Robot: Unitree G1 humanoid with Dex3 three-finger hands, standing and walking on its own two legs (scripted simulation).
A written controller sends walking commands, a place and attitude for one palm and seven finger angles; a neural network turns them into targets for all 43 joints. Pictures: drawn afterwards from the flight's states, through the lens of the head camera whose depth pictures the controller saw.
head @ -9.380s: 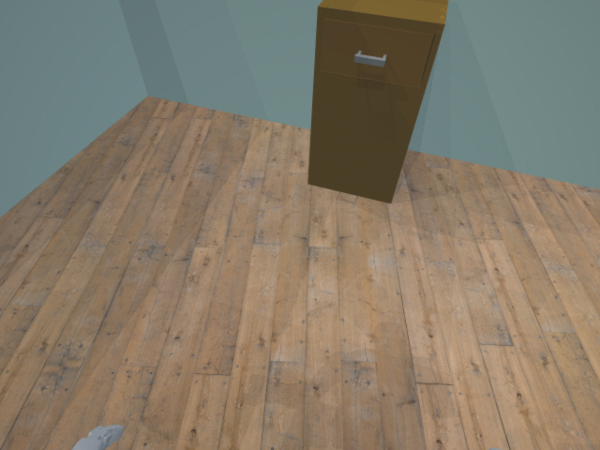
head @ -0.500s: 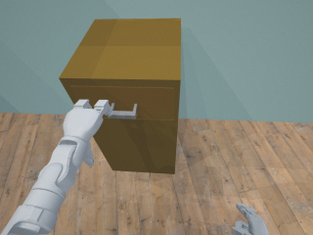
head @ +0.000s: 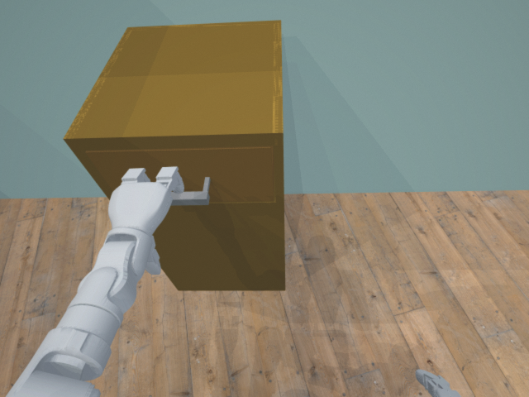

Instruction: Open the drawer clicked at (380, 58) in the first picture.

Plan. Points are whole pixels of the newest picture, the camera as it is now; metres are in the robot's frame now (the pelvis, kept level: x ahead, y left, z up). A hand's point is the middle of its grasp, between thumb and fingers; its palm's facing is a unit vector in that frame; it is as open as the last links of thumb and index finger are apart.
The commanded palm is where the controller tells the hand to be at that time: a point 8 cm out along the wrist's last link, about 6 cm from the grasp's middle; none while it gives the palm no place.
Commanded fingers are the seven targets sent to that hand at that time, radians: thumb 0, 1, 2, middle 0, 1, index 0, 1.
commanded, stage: move the hooked fingers above the handle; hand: left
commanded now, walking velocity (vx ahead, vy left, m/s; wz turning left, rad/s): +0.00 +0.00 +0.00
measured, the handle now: (185, 190) +0.52 +0.22 -0.07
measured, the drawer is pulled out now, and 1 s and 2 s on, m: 0.00 0.00 0.00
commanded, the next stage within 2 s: lower the fingers behind the handle in 1.36 s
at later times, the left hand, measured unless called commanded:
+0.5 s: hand (171, 208) +0.43 +0.21 -0.01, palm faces -0.07 -0.01 -1.00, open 13.8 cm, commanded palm +0.41 +0.21 +0.05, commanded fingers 0.00 -0.50 0.30 -0.30 -1.20 -0.30 -1.20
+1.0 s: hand (176, 200) +0.45 +0.21 -0.02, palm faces -0.07 -0.03 -1.00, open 13.8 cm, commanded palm +0.43 +0.21 +0.05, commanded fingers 0.00 -0.50 0.30 -0.30 -1.20 -0.30 -1.20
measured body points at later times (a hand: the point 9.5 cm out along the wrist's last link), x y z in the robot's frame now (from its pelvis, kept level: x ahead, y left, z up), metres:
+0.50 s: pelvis -0.01 +0.00 -0.01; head +0.07 -0.01 +0.43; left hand +0.42 +0.21 +0.05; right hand +0.05 -0.26 -0.15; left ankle -0.04 +0.10 -0.72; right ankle -0.01 -0.08 -0.72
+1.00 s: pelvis -0.01 +0.03 -0.02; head +0.08 +0.02 +0.42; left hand +0.45 +0.21 +0.03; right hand -0.01 -0.24 -0.15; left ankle -0.04 +0.10 -0.72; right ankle -0.01 -0.08 -0.72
